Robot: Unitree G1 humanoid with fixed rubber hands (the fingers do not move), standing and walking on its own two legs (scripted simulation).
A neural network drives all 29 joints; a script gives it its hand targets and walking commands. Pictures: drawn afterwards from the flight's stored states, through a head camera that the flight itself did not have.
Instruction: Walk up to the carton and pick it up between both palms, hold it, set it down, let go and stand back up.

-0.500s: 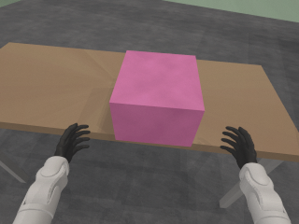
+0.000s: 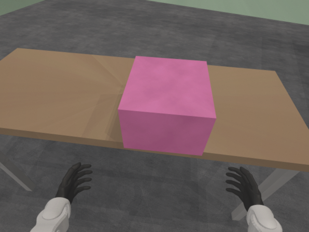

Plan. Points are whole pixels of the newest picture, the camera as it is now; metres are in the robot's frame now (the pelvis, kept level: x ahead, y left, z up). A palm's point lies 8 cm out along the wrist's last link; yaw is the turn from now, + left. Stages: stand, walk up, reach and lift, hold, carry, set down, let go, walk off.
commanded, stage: set down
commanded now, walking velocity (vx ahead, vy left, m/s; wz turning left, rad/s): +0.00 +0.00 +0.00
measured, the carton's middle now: (166, 102) +0.54 -0.03 +0.03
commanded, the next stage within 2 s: let go in 0.84 s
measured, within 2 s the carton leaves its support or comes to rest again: neither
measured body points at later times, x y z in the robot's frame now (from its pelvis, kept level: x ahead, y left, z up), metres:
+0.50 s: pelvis +0.01 +0.00 +0.00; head +0.01 +0.01 +0.45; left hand +0.19 +0.23 -0.07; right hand +0.19 -0.22 -0.07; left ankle -0.01 +0.12 -0.75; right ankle -0.01 -0.11 -0.75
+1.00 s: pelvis +0.00 +0.00 +0.00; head +0.01 +0.01 +0.45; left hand +0.15 +0.23 -0.10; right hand +0.15 -0.22 -0.10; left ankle -0.01 +0.12 -0.75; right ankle -0.01 -0.11 -0.75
